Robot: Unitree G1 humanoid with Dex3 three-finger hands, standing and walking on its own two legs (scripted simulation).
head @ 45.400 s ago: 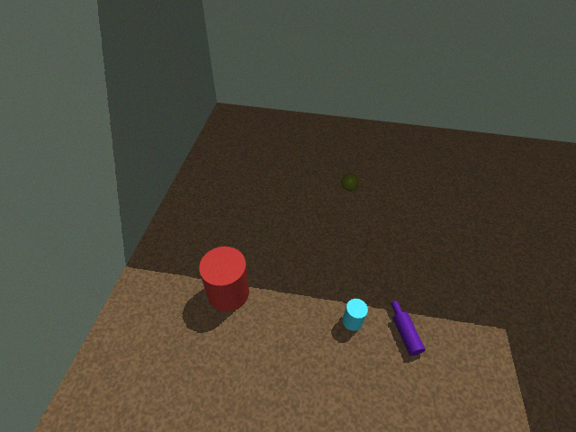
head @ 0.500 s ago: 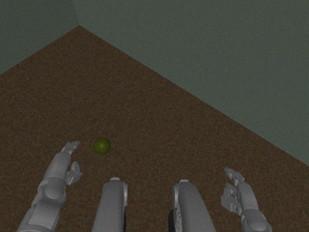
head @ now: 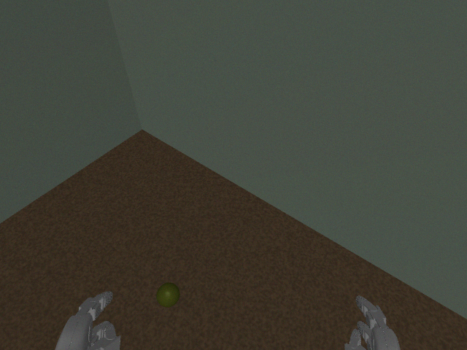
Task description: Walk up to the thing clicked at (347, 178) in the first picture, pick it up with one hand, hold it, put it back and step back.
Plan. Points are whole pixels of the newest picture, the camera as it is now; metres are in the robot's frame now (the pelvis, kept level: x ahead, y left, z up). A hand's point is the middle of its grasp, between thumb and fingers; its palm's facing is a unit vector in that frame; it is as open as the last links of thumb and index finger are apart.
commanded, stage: home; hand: left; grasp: from above
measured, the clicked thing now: (168, 294) +0.46 +0.22 -0.67
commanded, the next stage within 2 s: none
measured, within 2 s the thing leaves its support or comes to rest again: neither
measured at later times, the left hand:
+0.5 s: hand (117, 347) +0.16 +0.18 -0.04, palm faces +0.06 -0.98 -0.20, open 7.4 cm
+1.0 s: hand out of the picture +0.16 +0.18 -0.04, palm faces +0.06 -0.98 -0.20, open 7.4 cm
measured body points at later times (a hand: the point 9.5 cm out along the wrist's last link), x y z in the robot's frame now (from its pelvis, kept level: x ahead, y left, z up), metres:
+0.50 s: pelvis +0.00 +0.00 +0.01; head +0.02 +0.00 +0.46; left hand +0.16 +0.23 -0.02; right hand +0.17 -0.24 -0.05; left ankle +0.02 +0.12 -0.68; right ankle +0.00 -0.15 -0.68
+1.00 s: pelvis +0.00 +0.00 +0.01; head +0.01 +0.00 +0.45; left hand +0.15 +0.23 -0.02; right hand +0.16 -0.25 -0.06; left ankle +0.02 +0.12 -0.68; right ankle +0.00 -0.15 -0.68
